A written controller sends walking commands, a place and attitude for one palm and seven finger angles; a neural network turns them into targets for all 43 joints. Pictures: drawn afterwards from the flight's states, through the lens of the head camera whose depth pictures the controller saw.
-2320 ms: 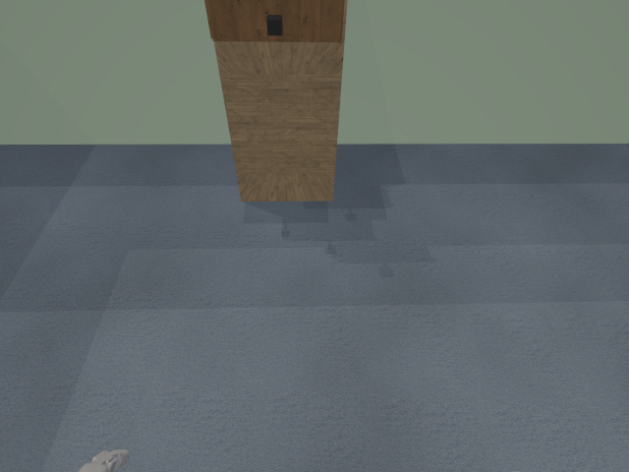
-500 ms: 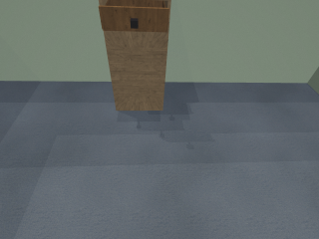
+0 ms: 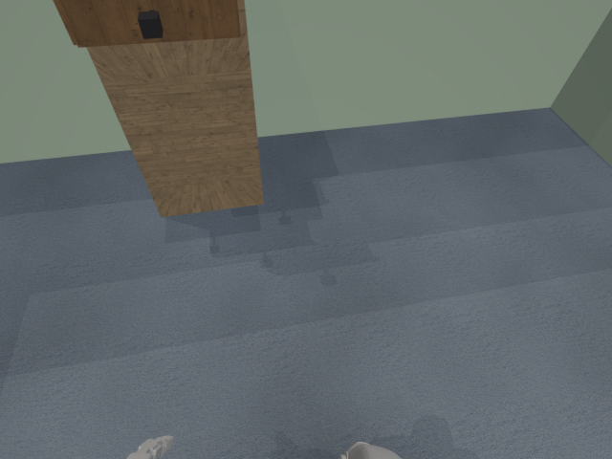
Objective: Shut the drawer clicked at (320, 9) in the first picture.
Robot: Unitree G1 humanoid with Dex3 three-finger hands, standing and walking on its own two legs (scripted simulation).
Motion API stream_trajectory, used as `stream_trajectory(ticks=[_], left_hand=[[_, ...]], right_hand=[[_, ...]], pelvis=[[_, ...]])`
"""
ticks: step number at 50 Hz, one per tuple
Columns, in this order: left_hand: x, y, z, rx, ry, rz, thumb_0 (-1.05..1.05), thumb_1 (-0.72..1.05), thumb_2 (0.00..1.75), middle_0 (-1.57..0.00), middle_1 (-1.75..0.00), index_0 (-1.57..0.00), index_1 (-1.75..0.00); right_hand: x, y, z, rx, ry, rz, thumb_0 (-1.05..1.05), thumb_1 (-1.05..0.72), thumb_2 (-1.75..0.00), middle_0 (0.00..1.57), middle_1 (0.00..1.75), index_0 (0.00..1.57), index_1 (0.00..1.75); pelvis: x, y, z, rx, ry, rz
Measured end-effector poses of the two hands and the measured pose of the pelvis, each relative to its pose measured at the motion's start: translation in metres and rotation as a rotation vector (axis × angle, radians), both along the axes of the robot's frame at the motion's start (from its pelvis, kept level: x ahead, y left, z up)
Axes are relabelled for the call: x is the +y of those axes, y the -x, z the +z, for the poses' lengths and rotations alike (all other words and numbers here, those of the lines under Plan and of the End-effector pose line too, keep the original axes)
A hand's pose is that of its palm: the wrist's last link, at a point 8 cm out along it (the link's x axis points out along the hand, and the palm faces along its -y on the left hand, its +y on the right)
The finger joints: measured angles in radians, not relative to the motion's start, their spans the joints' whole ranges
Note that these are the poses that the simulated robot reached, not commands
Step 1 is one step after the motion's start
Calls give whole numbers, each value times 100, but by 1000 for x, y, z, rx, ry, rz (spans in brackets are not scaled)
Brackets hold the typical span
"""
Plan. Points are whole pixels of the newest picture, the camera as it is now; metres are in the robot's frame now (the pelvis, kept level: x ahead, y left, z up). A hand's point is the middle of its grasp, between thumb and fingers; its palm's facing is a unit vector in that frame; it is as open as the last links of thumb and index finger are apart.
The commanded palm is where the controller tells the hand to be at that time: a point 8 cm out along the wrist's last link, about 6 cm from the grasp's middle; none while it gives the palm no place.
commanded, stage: walk to a spot facing it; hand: left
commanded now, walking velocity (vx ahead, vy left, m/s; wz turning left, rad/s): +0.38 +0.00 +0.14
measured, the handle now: (151, 20) +0.94 +0.37 +0.11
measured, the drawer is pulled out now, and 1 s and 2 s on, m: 0.15 0.15 0.15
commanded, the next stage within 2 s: turn to face it in 0.30 s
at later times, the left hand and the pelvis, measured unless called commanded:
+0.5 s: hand out of the picture +0.14 +0.22 -0.17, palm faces +0.13 -0.98 -0.13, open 7.4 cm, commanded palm none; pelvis +0.20 +0.06 +0.02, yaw +4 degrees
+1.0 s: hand (177, 341) +0.31 +0.22 -0.13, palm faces +0.25 -0.94 -0.24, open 7.2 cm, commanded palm none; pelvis +0.28 +0.03 +0.03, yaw +12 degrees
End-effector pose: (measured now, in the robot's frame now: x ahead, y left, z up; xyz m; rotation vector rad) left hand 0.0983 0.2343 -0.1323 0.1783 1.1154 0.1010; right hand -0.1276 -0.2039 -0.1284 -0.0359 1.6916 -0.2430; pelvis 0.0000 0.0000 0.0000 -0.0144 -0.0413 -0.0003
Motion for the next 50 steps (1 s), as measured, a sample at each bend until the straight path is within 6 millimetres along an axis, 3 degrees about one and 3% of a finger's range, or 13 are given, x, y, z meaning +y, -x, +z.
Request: stream_trajectory(ticks=[5,9,14,19,21,23,31,36,40,45,50], left_hand=[[-2,3,9,81,-6,45,0,94,90,-20,-30,-20,-29],[2,8,10,147,10,85,0,94,90,-20,-30,-20,-29],[6,12,0,221,55,161,1,93,90,-20,-30,-20,-29],[17,14,-17,336,103,228,1,92,90,-20,-30,-20,-29],[24,8,-17,382,111,228,1,92,90,-20,-30,-20,-29],[32,-7,-12,398,103,215,1,92,90,-20,-30,-20,-29],[59,-108,8,251,49,198,1,91,90,-19,-30,-20,-29],[57,-163,14,161,19,197,1,92,90,-19,-29,-20,-29],[48,-196,18,106,-11,188,1,92,90,-19,-30,-20,-29],[32,-210,24,66,-31,200,0,92,90,-20,-30,-20,-29],[33,-192,30,65,-36,278,0,95,90,-20,-30,-20,-29]], right_hand=[[-23,-142,3,-288,45,84,1,-91,-89,20,30,20,30],[-24,-238,16,-451,61,142,0,-92,-89,20,30,20,30],[-10,-332,29,-536,61,244,0,-93,-89,20,30,20,30],[23,-405,26,-572,66,329,0,-92,-89,20,30,20,30],[35,-419,25,-583,65,330,0,-92,-89,20,30,20,30],[44,-421,25,-569,61,307,0,-91,-89,20,30,20,30],[42,-403,29,-404,80,249,-2,-96,-89,20,30,21,30],[45,-390,17,-298,25,232,-1,-93,-89,20,30,21,30],[42,-389,1,-255,-27,208,0,-92,-89,20,30,21,30],[33,-407,-11,-242,-66,218,0,-91,-89,20,30,20,30],[25,-446,-2,-285,-64,292,0,-91,-89,20,30,20,30]], pelvis=[[-1,-38,16,5,11,13],[4,-72,22,13,22,29],[18,-116,21,19,39,57],[44,-163,9,19,39,78],[53,-176,8,13,27,67],[59,-189,12,11,22,59],[69,-228,29,27,3,87],[60,-248,28,26,-11,116],[47,-263,22,24,-29,132],[34,-275,18,23,-21,169],[32,-284,25,21,-20,203]])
